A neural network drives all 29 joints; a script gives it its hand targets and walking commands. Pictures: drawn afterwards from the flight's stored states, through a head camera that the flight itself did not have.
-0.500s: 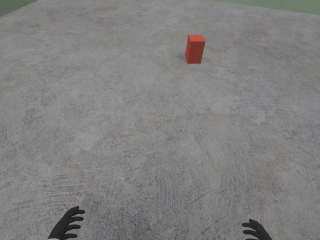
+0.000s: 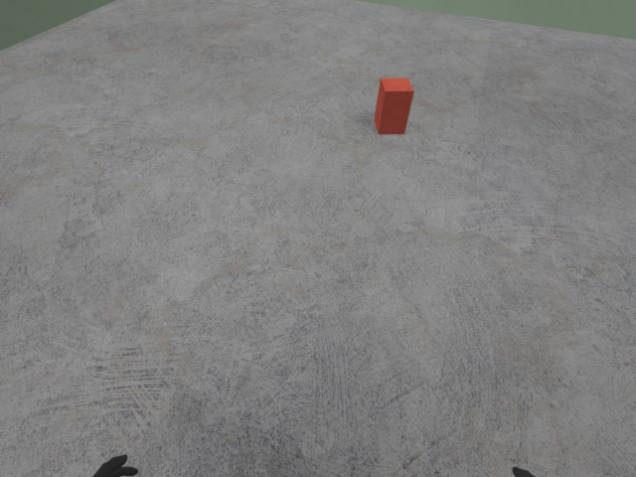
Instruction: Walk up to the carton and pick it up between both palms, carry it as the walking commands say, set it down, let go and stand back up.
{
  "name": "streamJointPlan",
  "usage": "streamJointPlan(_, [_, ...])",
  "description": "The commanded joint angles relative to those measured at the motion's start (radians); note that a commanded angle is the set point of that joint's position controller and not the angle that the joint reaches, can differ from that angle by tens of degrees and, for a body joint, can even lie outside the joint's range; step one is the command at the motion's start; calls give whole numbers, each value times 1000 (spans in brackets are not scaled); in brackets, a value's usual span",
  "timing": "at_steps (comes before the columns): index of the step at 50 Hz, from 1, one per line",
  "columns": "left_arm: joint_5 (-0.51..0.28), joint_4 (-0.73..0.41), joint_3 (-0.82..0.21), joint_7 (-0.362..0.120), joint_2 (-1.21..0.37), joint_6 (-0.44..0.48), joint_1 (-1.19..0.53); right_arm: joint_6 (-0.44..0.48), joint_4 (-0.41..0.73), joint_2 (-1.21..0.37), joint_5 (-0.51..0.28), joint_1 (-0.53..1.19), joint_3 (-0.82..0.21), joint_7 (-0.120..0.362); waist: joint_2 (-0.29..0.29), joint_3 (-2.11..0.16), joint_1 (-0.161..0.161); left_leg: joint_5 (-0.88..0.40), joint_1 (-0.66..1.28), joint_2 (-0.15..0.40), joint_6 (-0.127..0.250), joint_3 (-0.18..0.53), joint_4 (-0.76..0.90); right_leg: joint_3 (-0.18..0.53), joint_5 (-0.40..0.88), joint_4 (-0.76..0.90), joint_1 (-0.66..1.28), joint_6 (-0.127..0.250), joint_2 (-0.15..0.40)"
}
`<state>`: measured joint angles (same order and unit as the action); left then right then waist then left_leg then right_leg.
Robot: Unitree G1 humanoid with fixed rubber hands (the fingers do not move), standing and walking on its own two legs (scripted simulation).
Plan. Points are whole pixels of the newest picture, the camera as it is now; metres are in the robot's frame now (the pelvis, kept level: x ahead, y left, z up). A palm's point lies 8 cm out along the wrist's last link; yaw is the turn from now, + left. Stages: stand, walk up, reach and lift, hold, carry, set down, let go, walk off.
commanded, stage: stand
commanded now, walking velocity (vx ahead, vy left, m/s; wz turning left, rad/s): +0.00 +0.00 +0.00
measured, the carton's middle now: (392, 106) +2.12 -0.37 -0.63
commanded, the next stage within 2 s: walk up in 0.82 s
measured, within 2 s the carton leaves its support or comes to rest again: neither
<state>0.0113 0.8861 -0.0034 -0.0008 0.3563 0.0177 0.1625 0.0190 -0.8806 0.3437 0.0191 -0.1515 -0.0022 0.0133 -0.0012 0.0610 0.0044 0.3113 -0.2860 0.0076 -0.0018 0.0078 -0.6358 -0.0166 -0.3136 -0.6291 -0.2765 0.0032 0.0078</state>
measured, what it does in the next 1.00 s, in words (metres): stands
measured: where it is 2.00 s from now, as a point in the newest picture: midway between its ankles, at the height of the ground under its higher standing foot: (352, 427)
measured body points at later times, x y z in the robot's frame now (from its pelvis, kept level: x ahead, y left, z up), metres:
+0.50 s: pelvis +0.00 -0.02 +0.02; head +0.00 -0.02 +0.47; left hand +0.10 +0.27 -0.11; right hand +0.07 -0.32 -0.11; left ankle +0.02 +0.12 -0.73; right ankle +0.02 -0.12 -0.73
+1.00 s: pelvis +0.00 -0.02 +0.02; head +0.01 -0.02 +0.47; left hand +0.09 +0.29 -0.11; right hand +0.08 -0.32 -0.11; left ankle +0.02 +0.12 -0.73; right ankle +0.02 -0.12 -0.73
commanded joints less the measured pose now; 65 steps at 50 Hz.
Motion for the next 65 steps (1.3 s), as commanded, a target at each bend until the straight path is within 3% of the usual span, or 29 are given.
streamJointPlan(1, [3,-48,35,9,185,28,-65,24,57,180,-2,74,53,-12,-27,-70,-6,-66,42,106,52,110,196,69,43,145,10,49,71])
streamJointPlan(3, [-10,-16,40,7,191,26,-37,26,16,215,-10,25,56,-10,18,-75,-15,-59,35,102,56,107,207,88,91,169,46,53,84])
streamJointPlan(6, [2,9,41,8,213,32,-65,24,-14,200,-11,41,51,-13,31,-89,-20,-87,88,91,50,93,208,106,62,208,36,49,97])
streamJointPlan(8, [-2,18,34,1,199,41,-47,21,-33,213,-8,51,46,-9,-17,-89,-3,-64,91,86,52,87,204,128,77,231,33,49,107])
streamJointPlan(13, [0,49,27,6,190,33,-76,21,-71,181,-1,57,42,-10,46,-58,-17,-96,122,89,36,77,233,113,99,279,38,41,101])
streamJointPlan(17, [-2,91,31,6,200,34,-83,14,-96,212,-10,68,42,-8,-10,-72,-17,-109,126,99,37,77,268,126,91,304,71,37,107])
streamJointPlan(26, [-13,116,32,10,200,33,-91,16,-142,214,-9,29,39,-17,44,-63,1,-170,129,107,33,96,323,112,177,316,140,32,108])
streamJointPlan(27, [-6,129,34,12,201,28,-104,19,-139,207,-10,50,33,-11,-9,-70,-11,-159,153,108,25,81,327,111,157,325,131,28,103])
streamJointPlan(29, [-10,130,35,7,200,26,-91,17,-137,209,-12,53,34,-15,19,-38,-5,-156,130,113,19,81,319,114,135,340,114,26,104])
streamJointPlan(32, [-11,141,34,6,192,24,-98,14,-153,212,-14,45,36,-19,-25,-63,2,-175,127,113,26,86,331,116,160,325,148,33,113])
streamJointPlan(40, [-3,155,35,10,207,21,-125,12,-152,199,-16,56,28,-22,24,-56,-15,-180,158,118,21,89,339,99,176,346,126,20,100])
streamJointPlan(43, [-10,169,30,5,188,29,-99,12,-165,224,-14,66,36,-25,-33,-72,3,-164,173,124,29,81,322,119,171,359,133,21,116])
streamJointPlan(46, [8,158,35,9,201,22,-136,8,-148,191,-10,77,31,-20,52,-54,-5,-160,149,119,25,75,327,106,171,361,124,22,110])
streamJointPlan(48, [-4,164,36,7,205,23,-110,9,-148,202,-9,46,29,-19,-9,-46,-5,-149,146,110,22,67,333,102,162,356,116,20,101])
streamJointPlan(50, [-5,165,29,5,204,24,-121,10,-154,209,-15,71,32,-20,30,-88,-3,-176,172,124,28,77,342,95,173,352,160,15,109])
streamJointPlan(51, [23,64,116,-40,317,37,-30,46,-93,353,3,11,106,9,51,-215,0,307,200,129,101,79,230,168,-306,299,96,81,99])
streamJointPlan(52, [22,83,116,-59,329,35,-51,52,-81,362,16,48,114,21,34,-112,-2,406,123,104,95,50,176,222,-441,322,-14,83,115])
streamJointPlan(53, [26,76,121,-69,341,33,-79,52,-78,341,22,57,117,25,90,-53,-2,406,51,91,87,34,145,255,-496,343,-57,99,141])
streamJointPlan(55, [18,32,123,-73,296,41,-49,64,-38,298,11,57,118,34,73,-28,3,251,-11,93,79,18,167,283,-393,332,21,122,177])
streamJointPlan(56, [15,20,121,-74,291,46,-55,74,-58,293,8,26,122,31,60,-42,-9,143,24,117,79,31,195,265,-314,275,51,127,168])
streamJointPlan(57, [13,7,116,-79,270,46,-37,83,-66,300,14,-21,131,27,2,-116,-22,140,210,141,101,62,276,186,-227,215,-26,77,121])
streamJointPlan(58, [15,-14,105,-82,241,45,-65,86,-92,337,22,-134,151,23,-75,-168,-67,212,511,173,135,136,366,50,-168,100,-236,-5,7])
streamJointPlan(59, [20,-33,106,-83,214,41,-159,82,-92,390,29,-158,179,24,-175,-47,-110,407,601,323,186,347,500,-43,-115,-87,-505,-25,-75])
streamJointPlan(60, [34,-63,108,-81,254,41,-218,83,-78,408,16,-168,182,19,-202,62,-154,424,508,415,229,424,501,87,-159,-222,-624,7,16])
streamJointPlan(61, [32,-78,115,-87,283,43,-236,88,-48,386,11,-120,170,16,-73,99,-118,445,432,425,245,443,515,126,-130,-287,-607,5,74])
streamJointPlan(62, [26,-68,113,-96,281,46,-192,89,-45,363,12,-104,171,21,-46,106,-92,449,431,395,235,387,536,129,-98,-272,-606,6,86])
streamJointPlan(63, [8,-63,111,-102,286,49,-160,90,-25,377,13,-40,164,20,-107,106,-56,394,376,382,225,317,534,147,-74,-237,-558,0,129])
streamJointPlan(64, [1,-39,109,-116,283,45,-118,92,-13,380,17,30,168,25,-127,68,-20,350,331,357,222,250,542,99,-50,-216,-480,-8,128])
streamJointPlan(65, [-1,-33,117,-124,273,42,-78,93,1,396,16,61,170,31,-215,71,16,347,225,340,204,153,555,49,-14,-170,-372,-1,136])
